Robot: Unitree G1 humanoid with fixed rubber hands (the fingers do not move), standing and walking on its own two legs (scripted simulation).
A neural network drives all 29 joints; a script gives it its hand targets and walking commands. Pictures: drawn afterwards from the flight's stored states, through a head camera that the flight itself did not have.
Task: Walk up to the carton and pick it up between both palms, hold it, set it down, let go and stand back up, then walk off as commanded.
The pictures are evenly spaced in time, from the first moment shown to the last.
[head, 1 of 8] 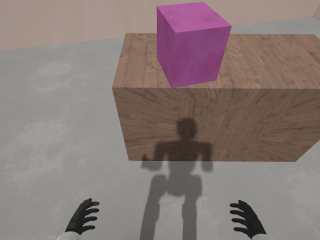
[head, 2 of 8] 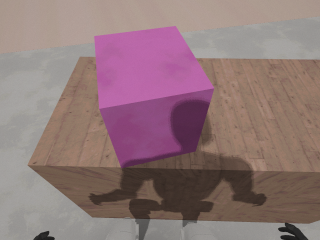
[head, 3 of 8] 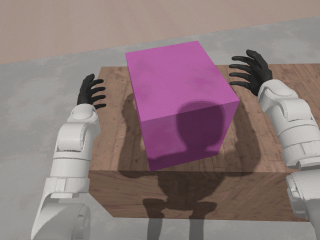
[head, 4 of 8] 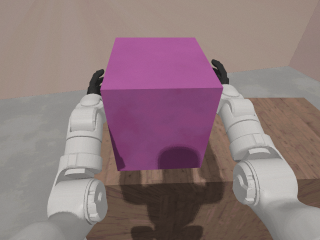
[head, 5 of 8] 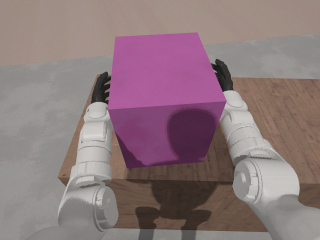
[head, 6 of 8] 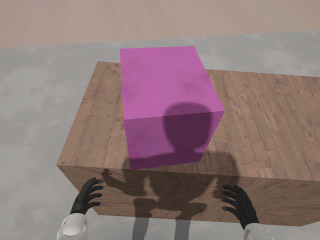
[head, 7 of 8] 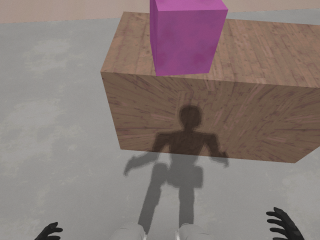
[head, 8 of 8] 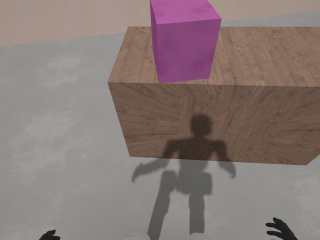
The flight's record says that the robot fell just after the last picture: no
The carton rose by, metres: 0.19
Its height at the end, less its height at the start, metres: +0.00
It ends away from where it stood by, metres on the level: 0.03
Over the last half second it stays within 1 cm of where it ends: yes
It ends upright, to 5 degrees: yes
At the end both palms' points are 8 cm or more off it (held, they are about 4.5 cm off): yes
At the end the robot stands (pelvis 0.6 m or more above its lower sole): yes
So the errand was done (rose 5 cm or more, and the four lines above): yes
